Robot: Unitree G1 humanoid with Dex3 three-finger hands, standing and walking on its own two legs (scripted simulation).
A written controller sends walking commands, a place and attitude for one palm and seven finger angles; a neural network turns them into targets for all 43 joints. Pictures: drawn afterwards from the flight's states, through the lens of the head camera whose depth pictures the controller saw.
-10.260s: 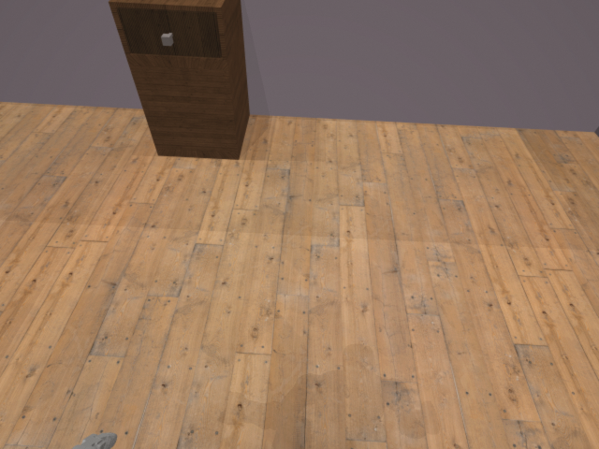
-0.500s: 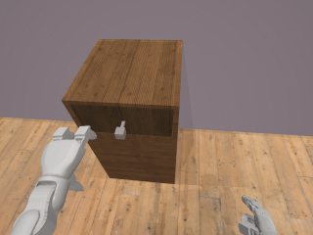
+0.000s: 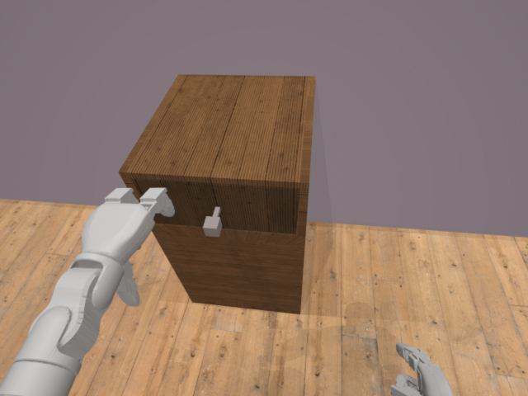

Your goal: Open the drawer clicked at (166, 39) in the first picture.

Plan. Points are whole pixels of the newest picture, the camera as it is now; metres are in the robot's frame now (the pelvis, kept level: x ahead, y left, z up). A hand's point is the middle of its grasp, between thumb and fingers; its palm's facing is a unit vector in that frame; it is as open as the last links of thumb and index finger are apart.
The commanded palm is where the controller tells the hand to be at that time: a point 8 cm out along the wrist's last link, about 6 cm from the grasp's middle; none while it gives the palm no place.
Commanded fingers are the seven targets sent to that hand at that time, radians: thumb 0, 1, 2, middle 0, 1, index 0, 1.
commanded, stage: raise the hand with hooked fingers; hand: left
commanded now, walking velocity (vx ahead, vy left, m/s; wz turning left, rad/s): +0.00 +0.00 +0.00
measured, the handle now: (214, 220) +0.50 +0.20 -0.13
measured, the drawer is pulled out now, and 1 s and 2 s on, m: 0.00 0.00 0.00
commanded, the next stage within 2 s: move the hooked fingers above the handle in 0.18 s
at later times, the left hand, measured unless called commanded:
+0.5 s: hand (144, 251) +0.30 +0.24 +0.05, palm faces -0.04 -0.07 -1.00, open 13.9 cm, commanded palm +0.30 +0.24 +0.11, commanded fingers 0.00 -0.50 0.30 -0.30 -1.20 -0.30 -1.20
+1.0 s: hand (173, 232) +0.38 +0.22 +0.00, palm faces -0.06 -0.04 -1.00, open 13.8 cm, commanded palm +0.36 +0.23 +0.06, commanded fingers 0.00 -0.50 0.30 -0.30 -1.20 -0.30 -1.20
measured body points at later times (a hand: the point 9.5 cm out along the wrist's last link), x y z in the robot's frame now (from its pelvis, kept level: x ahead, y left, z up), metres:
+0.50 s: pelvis -0.01 +0.00 +0.00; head +0.02 -0.02 +0.45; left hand +0.30 +0.24 +0.10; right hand +0.17 -0.23 -0.11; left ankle -0.03 +0.12 -0.74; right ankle +0.01 -0.13 -0.74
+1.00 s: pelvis -0.01 +0.00 -0.02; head +0.05 -0.02 +0.43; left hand +0.37 +0.22 +0.05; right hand +0.09 -0.27 -0.15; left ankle -0.03 +0.12 -0.74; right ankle +0.01 -0.13 -0.74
